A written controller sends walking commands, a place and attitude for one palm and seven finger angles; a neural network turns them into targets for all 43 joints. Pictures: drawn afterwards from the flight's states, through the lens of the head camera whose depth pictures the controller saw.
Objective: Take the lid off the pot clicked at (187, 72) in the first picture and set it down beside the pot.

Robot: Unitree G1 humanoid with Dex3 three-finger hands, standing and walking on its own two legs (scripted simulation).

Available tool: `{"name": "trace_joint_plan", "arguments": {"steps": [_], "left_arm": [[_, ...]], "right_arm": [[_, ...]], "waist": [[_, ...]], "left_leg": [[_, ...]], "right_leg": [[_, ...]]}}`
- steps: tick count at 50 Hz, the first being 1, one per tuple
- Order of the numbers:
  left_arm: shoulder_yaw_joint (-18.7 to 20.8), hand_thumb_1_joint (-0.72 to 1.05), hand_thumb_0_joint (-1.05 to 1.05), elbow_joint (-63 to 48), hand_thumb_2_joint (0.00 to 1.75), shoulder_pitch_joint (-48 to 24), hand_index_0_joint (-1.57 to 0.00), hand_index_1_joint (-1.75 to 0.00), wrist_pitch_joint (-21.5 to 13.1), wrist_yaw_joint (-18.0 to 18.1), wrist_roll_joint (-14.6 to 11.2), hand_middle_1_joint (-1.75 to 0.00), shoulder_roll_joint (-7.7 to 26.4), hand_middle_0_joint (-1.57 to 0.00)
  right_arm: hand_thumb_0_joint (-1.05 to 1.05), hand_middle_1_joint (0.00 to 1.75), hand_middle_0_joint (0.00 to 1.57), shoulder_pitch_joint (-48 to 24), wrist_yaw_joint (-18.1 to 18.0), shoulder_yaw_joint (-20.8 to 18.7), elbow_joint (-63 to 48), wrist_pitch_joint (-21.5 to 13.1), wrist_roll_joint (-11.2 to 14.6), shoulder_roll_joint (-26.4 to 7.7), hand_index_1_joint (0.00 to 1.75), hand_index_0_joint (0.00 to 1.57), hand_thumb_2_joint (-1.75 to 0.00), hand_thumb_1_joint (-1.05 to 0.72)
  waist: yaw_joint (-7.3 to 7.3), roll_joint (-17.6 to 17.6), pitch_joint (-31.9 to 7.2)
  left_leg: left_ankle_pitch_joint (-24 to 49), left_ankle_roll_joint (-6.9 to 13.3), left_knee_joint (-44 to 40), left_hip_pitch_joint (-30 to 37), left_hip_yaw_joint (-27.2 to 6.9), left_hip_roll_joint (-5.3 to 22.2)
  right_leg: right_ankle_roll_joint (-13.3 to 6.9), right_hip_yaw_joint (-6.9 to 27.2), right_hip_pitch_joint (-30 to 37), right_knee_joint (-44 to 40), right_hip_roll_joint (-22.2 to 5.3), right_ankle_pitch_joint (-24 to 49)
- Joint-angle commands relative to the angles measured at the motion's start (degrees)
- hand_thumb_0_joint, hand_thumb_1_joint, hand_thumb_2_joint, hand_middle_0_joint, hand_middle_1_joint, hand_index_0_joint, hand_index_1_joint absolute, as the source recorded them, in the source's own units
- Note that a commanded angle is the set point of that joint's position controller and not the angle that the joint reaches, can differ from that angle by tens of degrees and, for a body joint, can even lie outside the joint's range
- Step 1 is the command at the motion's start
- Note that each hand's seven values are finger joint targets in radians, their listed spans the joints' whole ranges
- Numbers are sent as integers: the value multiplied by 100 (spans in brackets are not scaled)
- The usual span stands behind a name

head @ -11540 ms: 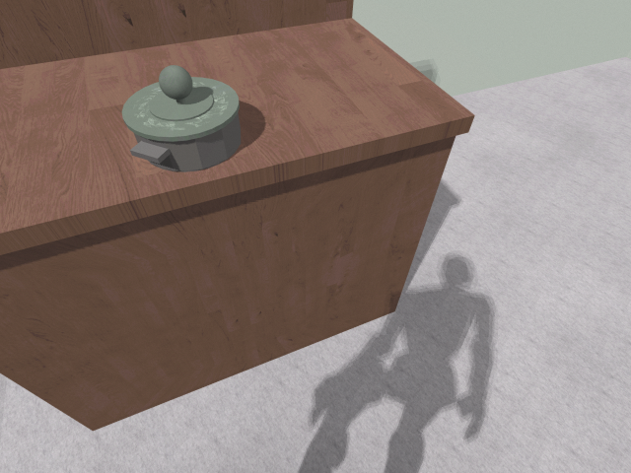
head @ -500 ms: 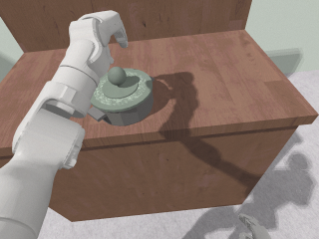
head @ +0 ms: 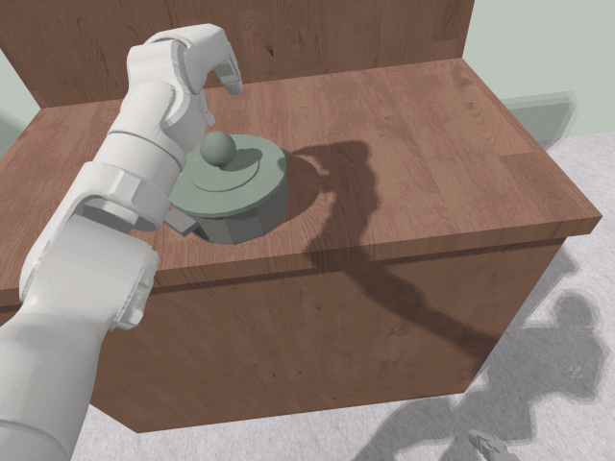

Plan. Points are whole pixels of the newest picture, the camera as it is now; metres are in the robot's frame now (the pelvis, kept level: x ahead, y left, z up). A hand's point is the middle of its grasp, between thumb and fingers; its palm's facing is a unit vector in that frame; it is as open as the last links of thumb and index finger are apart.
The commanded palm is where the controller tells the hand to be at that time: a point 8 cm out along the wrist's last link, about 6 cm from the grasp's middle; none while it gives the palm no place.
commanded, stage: lower the open fingers around the knob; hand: left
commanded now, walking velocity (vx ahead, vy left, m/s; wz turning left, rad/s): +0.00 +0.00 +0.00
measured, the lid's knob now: (218, 149) +0.50 +0.13 +0.17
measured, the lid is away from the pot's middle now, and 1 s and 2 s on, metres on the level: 0.00 0.00 0.00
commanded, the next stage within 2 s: close the fingers and squeeze the knob in 1.20 s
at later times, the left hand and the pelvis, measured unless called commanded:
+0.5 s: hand (213, 126) +0.46 +0.12 +0.23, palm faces -0.25 -0.11 -0.96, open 10.2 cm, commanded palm +0.44 +0.13 +0.28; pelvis +0.00 +0.00 +0.00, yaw +0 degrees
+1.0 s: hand (212, 150) +0.45 +0.12 +0.20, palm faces -0.29 -0.08 -0.95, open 10.2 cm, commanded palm +0.44 +0.13 +0.25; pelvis +0.00 +0.00 +0.00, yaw +0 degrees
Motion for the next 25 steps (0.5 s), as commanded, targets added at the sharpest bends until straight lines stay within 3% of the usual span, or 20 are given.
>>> {"name": "trace_joint_plan", "arguments": {"steps": [1, 2, 3, 6, 8, 9, 11, 12, 13, 17, 18, 19, 21, 23, 25], "left_arm": [[452, -45, 0, -813, 174, -3260, -88, -8, 40, 212, 67, -8, 1193, -88], [547, -45, 0, -741, 174, -3148, -88, -8, 49, 212, 57, -8, 1249, -88], [484, -45, 0, -944, 174, -2961, -88, -8, 31, 218, -52, -8, 1177, -88], [413, -45, 0, -871, 174, -3136, -88, -8, 64, 206, 73, -8, 1112, -88], [424, -45, 0, -1066, 174, -2935, -88, -8, 57, 224, -52, -8, 1099, -88], [540, -45, 0, -923, 174, -2975, -88, -8, 79, 230, 53, -8, 1240, -88], [382, -45, 0, -820, 174, -3089, -88, -8, 90, 222, 43, -8, 1081, -88], [537, -45, 0, -707, 174, -3045, -88, -8, 89, 240, 71, -8, 1275, -88], [410, -45, 0, -808, 174, -3029, -88, -8, 59, 255, -38, -8, 1149, -88], [409, -45, 0, -673, 174, -3246, -88, -8, 22, 283, 72, -8, 1169, -88], [390, -45, 0, -885, 174, -3196, -88, -8, -1, 301, -29, -8, 1120, -88], [454, -45, 0, -951, 174, -3318, -88, -8, -16, 304, 57, -8, 1194, -88], [421, -45, 0, -959, 174, -3087, -88, -8, 0, 287, 50, -8, 1082, -88], [515, -45, 0, -780, 174, -2665, -88, -8, 42, 279, -32, -8, 1170, -88], [579, -45, 0, -890, 174, -2692, -88, -8, 39, 254, 43, -8, 1263, -88]], "right_arm": [[0, 30, 20, -571, -62, -187, -745, -267, 2, -554, 30, 20, -90, -90], [0, 30, 20, -572, -69, -194, -755, -268, -5, -545, 30, 20, -90, -90], [0, 30, 20, -615, -60, -212, -800, -244, -17, -604, 30, 20, -90, -90], [0, 30, 20, -631, -55, -189, -789, -217, -1, -541, 30, 20, -90, -90], [0, 30, 20, -677, -47, -212, -839, -205, -16, -579, 30, 20, -90, -90], [0, 30, 20, -662, -53, -179, -807, -197, -16, -536, 30, 20, -90, -90], [0, 30, 20, -650, -70, -174, -792, -180, 2, -524, 30, 20, -90, -90], [0, 30, 20, -645, -91, -172, -774, -179, -13, -543, 30, 20, -90, -90], [0, 30, 20, -677, -97, -185, -780, -152, -12, -590, 30, 20, -90, -90], [0, 30, 20, -617, -136, -172, -740, -199, -24, -519, 30, 20, -90, -90], [0, 30, 20, -583, -132, -200, -761, -202, -39, -555, 30, 20, -90, -90], [0, 30, 20, -562, -122, -190, -760, -238, -41, -503, 30, 20, -90, -90], [0, 30, 20, -556, -98, -204, -782, -263, -45, -493, 30, 20, -90, -90], [0, 30, 20, -540, -74, -227, -762, -205, -46, -585, 30, 20, -90, -90], [0, 30, 20, -583, -64, -205, -793, -188, -33, -558, 30, 20, -90, -90]], "waist": [[31, -928, -2044], [65, -1029, -2053], [91, -826, -2145], [34, -1051, -2003], [82, -863, -2150], [79, -987, -2143], [20, -1037, -1865], [49, -1099, -1879], [19, -898, -1864], [-21, -972, -2091], [-10, -721, -2181], [-14, -791, -2371], [25, -800, -2393], [46, -833, -2218], [59, -972, -2203]], "left_leg": [[1747, 334, -19, 914, 90, -336], [1785, 338, -14, 907, 89, -321], [1923, 329, 9, 980, 80, -321], [1888, 345, 7, 932, 126, -316], [2009, 343, 38, 1022, 98, -314], [1954, 338, 34, 957, 94, -323], [1643, 343, -28, 869, 138, -335], [1576, 344, -39, 825, 129, -330], [1542, 335, -33, 863, 128, -338], [1606, 345, 4, 932, 130, -338], [1775, 346, 34, 1046, 123, -332], [1862, 345, 54, 1102, 103, -332], [2172, 362, 101, 1144, 104, -320], [2158, 347, 105, 1007, 116, -322], [2175, 356, 92, 968, 137, -316]], "right_leg": [[-361, -392, 604, -225, 463, 2012], [-358, -387, 649, -208, 451, 2049], [-376, -396, 700, -199, 442, 2155], [-357, -387, 625, -214, 448, 2149], [-374, -382, 706, -191, 442, 2238], [-362, -372, 722, -181, 439, 2186], [-346, -391, 573, -252, 451, 2012], [-349, -382, 610, -238, 451, 1976], [-375, -384, 570, -257, 446, 1971], [-350, -348, 626, -214, 448, 2043], [-373, -359, 643, -203, 445, 2170], [-355, -334, 721, -169, 443, 2218], [-356, -342, 743, -140, 447, 2410], [-367, -371, 767, -169, 452, 2454], [-350, -357, 796, -157, 446, 2497]]}}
